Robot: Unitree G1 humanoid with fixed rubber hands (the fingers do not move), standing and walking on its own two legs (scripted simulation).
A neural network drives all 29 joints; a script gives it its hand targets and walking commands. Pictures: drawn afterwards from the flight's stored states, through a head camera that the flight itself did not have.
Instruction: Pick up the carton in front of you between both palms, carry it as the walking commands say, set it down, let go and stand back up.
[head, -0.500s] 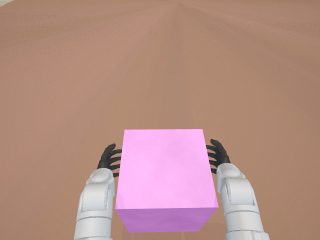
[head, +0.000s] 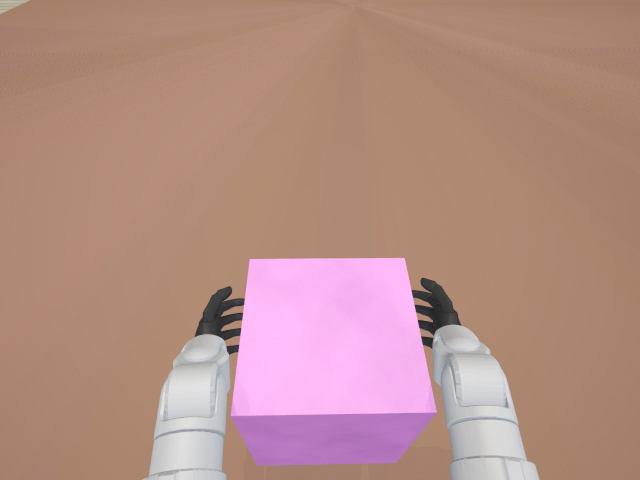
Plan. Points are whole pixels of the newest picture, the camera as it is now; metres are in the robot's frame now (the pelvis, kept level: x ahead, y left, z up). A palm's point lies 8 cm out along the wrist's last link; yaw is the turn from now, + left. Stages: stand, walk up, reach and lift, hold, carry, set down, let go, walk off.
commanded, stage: carry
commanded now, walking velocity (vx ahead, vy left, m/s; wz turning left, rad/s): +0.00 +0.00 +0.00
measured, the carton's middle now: (327, 367) +0.29 +0.00 -0.04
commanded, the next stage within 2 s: hold in 0.34 s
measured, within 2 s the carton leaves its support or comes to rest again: neither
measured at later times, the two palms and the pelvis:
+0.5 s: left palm (227, 351) +0.27 +0.13 +0.04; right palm (469, 354) +0.26 -0.17 +0.04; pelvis -0.01 +0.00 +0.01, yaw -5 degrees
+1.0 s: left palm (228, 336) +0.29 +0.13 +0.05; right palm (476, 363) +0.24 -0.17 +0.06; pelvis -0.02 +0.03 +0.01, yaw -10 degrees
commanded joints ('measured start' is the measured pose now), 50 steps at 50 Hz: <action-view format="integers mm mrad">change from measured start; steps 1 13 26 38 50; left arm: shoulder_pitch -462 -458 -425 -530 -591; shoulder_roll -886 -884 -854 -934 -960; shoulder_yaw -559 -559 -539 -486 -459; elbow -80 -79 -109 27 89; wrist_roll -256 -255 -228 -210 -210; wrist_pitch -46 -47 -66 -59 -47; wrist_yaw -229 -229 -232 -271 -294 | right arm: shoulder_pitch -404 -402 -389 -504 -560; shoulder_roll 899 898 885 936 954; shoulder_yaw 555 557 507 456 393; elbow -37 -39 -21 108 182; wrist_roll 244 244 214 202 177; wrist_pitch -23 -24 -67 -63 -61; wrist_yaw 227 227 221 282 306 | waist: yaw -1 -1 8 3 -1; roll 6 5 -10 -12 21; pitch -214 -220 -124 -51 -52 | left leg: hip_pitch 149 144 405 455 466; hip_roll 97 98 -189 -161 -129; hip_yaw -110 -108 -236 -234 -261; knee -55 -49 -128 -156 -196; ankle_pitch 162 171 237 17 -62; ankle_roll -3 -6 -18 -17 -31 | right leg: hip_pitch -11 -16 132 -18 -30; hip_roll -102 -101 133 130 148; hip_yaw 98 101 284 276 266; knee -99 -91 -206 -239 -217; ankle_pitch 131 150 352 64 36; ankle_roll -9 -12 -4 -27 -34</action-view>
